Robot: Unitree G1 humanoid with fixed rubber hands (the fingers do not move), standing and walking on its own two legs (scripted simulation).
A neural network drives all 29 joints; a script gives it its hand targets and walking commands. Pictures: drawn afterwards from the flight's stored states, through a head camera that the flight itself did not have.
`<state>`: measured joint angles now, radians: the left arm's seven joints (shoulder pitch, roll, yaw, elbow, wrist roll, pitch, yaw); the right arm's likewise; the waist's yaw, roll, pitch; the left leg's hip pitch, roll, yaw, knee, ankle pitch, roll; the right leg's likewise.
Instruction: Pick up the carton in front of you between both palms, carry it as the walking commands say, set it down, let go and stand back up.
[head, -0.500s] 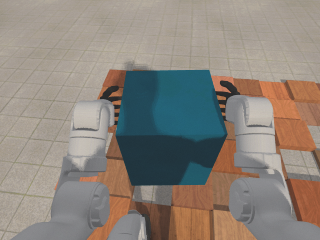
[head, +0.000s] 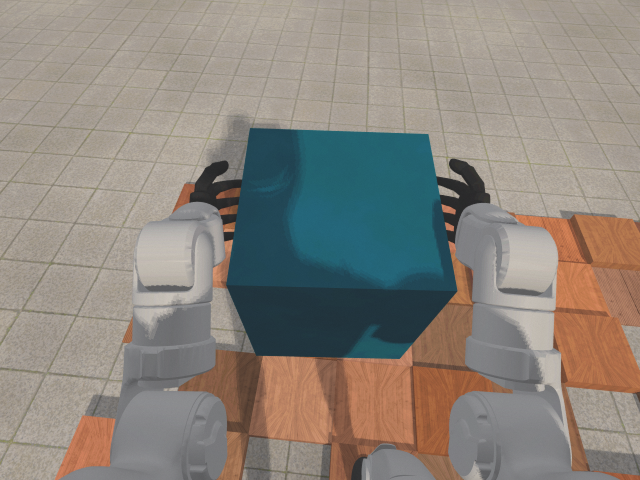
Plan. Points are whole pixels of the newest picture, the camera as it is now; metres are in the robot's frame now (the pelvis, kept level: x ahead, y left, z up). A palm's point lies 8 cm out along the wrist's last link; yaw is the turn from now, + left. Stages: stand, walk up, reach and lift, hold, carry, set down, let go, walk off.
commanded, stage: carry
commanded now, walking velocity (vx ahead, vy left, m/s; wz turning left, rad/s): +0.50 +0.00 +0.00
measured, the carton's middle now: (333, 256) +0.37 -0.01 +0.05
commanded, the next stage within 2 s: none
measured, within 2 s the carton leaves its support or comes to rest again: neither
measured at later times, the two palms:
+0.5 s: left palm (190, 39) +0.69 +0.20 +0.18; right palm (384, 31) +0.69 -0.10 +0.19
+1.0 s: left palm (227, 14) +0.92 +0.19 +0.12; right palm (373, 14) +0.94 -0.11 +0.12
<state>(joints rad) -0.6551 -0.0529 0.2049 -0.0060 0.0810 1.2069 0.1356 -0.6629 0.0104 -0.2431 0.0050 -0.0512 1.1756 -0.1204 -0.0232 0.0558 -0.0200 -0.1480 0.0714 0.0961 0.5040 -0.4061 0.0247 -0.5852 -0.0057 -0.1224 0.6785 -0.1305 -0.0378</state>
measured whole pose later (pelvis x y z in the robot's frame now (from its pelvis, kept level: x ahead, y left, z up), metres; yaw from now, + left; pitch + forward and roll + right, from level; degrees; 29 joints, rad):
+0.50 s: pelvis +0.31 +0.05 +0.00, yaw +0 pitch +4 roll -2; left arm -0.96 0.06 0.24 0.23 0.01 1.39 0.17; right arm -0.95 -0.04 -0.32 0.22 -0.10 1.35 -0.11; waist 0.01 -0.02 -0.03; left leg -0.49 0.02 0.08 0.64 -0.23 0.07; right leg -0.40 -0.01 0.00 1.19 -0.51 0.00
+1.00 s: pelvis +0.62 +0.03 +0.02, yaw +1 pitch +5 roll -1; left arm -0.35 -0.18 0.16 -0.36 0.11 1.23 0.14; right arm -0.34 0.15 -0.23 -0.37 -0.10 1.21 -0.08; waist 0.04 0.01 0.01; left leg -0.48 0.01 0.00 1.16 -0.41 0.02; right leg -0.40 0.01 -0.18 0.50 -0.19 -0.08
